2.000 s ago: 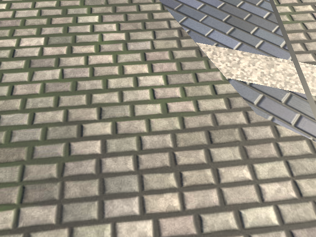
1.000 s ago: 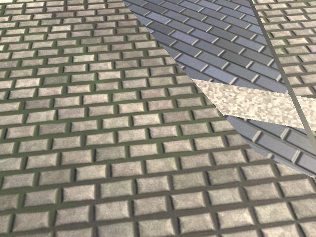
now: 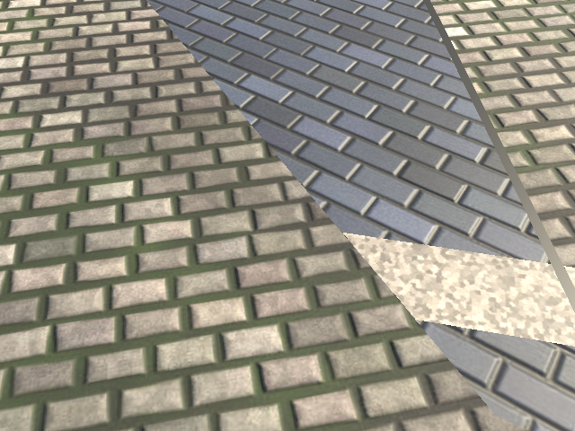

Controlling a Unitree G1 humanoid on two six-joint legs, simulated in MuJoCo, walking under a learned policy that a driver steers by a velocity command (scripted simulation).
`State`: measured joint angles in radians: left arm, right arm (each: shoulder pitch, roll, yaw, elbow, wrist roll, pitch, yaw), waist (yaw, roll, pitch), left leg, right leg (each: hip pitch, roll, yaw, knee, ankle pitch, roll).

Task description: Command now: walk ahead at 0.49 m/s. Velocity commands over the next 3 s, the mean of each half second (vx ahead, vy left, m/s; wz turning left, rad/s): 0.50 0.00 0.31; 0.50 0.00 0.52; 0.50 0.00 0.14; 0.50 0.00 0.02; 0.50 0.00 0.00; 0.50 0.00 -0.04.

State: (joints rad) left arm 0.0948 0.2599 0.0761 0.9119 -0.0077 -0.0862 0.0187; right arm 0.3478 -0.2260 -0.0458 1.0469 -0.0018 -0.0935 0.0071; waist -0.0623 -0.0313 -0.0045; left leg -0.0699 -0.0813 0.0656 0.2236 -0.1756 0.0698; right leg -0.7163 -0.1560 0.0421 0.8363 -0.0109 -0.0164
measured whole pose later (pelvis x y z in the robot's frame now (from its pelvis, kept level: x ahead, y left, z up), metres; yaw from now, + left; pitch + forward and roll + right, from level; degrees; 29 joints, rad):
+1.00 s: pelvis +0.55 +0.08 +0.00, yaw +28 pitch +2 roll +0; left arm 0.08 0.29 0.07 0.81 0.01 -0.11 0.01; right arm 0.30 -0.24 -0.08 0.82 0.01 -0.06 0.01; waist -0.04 -0.03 0.03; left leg -0.19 -0.10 -0.03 0.33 -0.17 0.10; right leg -0.66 -0.13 0.05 0.96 -0.19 0.03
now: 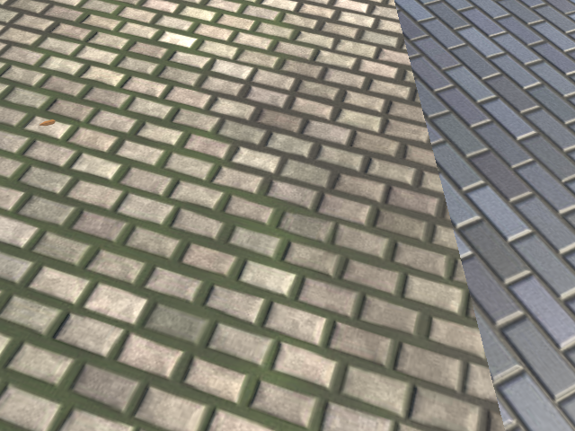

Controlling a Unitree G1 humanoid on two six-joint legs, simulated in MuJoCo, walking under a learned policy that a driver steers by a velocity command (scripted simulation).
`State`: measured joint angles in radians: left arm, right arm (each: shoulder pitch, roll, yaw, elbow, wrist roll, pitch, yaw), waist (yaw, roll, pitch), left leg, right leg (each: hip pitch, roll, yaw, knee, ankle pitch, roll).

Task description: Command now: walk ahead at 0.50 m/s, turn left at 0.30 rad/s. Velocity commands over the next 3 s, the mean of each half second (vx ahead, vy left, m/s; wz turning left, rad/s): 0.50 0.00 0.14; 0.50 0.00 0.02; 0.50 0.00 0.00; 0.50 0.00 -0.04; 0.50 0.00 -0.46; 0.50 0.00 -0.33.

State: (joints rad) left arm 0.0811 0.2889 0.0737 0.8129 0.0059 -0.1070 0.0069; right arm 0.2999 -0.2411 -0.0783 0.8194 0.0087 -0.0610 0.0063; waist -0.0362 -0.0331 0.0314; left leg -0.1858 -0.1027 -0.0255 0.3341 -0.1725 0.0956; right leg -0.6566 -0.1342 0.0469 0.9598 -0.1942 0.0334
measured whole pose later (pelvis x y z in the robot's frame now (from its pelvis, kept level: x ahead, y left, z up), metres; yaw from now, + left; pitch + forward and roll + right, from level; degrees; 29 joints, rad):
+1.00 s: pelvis +0.57 +0.01 +0.00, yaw +2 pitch +2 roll +1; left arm 0.23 0.30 0.05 0.87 -0.02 -0.08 0.00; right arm 0.25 -0.26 -0.06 0.82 0.00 -0.09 0.02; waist -0.02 -0.04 0.01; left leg -0.26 -0.05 0.05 0.38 -0.15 0.07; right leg -0.53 -0.09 0.02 1.11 -0.32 -0.02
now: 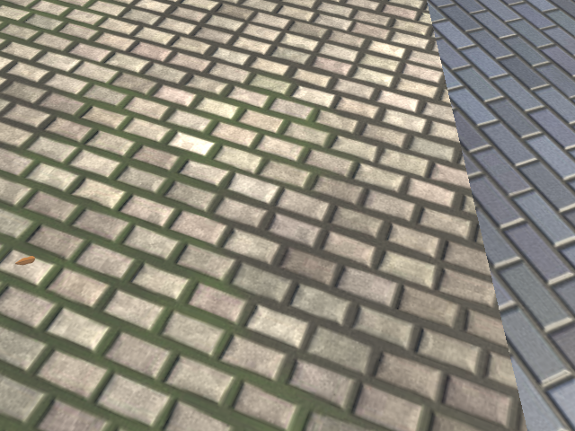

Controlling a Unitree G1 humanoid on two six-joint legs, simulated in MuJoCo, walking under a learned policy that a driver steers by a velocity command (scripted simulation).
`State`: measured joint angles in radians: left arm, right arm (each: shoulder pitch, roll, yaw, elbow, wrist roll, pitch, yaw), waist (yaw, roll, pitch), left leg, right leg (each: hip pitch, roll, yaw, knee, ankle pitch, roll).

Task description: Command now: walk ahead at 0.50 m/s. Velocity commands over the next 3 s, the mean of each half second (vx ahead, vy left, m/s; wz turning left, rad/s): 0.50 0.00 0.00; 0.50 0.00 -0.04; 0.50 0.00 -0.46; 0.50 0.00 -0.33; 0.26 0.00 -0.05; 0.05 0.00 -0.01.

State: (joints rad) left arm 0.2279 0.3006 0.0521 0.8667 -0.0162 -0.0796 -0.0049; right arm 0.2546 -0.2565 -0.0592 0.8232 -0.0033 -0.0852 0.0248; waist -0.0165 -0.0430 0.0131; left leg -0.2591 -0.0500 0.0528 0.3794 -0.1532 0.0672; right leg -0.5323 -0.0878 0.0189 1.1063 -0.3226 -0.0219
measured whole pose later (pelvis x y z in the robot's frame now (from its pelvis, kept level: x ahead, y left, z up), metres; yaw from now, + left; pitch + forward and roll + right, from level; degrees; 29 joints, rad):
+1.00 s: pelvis +0.56 -0.01 -0.01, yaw -2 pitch +2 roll +0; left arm 0.32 0.29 0.06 0.93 -0.03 -0.07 0.00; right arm 0.14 -0.25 -0.05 0.83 0.00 -0.09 0.02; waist 0.01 -0.03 0.03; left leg -0.37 0.00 0.08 0.50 -0.16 0.05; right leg -0.38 -0.03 0.04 1.15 -0.40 -0.04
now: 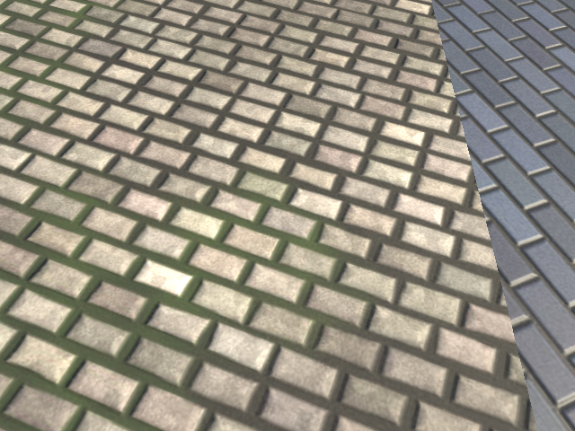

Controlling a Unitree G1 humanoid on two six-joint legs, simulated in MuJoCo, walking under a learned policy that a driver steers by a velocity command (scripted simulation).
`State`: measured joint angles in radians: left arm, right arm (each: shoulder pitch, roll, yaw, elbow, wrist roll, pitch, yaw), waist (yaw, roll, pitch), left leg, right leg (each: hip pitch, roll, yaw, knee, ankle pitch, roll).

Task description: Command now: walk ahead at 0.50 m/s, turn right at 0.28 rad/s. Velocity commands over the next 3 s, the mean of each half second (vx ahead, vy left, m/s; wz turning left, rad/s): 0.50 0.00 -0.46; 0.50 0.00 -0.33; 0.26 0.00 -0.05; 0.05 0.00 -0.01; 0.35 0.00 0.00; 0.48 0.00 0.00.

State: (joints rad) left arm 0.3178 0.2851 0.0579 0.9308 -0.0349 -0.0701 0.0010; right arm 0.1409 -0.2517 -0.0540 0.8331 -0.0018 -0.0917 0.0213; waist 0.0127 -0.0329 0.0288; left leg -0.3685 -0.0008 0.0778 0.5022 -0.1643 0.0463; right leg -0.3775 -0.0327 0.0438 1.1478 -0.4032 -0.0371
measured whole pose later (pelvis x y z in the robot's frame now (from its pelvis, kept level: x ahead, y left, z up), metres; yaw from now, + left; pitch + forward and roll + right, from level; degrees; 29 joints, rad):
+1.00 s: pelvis +0.58 -0.11 -0.01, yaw -25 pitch +2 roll +0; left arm 0.36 0.28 0.07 0.82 -0.02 -0.05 0.01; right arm 0.10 -0.27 -0.05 0.79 0.00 -0.12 0.04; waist 0.03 -0.02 0.02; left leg -0.43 -0.03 0.03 0.55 -0.15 0.05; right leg -0.23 0.06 0.12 1.02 -0.50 -0.05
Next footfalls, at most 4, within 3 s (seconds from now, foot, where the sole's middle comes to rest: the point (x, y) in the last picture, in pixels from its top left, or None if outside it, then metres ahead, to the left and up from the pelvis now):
0.42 right None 0.38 -0.16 -0.77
0.92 left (322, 326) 0.73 -0.07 -0.77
1.38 right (429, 294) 0.84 -0.36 -0.77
1.64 left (330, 280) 0.87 -0.10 -0.77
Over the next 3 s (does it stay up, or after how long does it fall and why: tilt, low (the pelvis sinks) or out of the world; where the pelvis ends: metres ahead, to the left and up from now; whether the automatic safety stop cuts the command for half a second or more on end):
stays up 1.25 -0.37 0.01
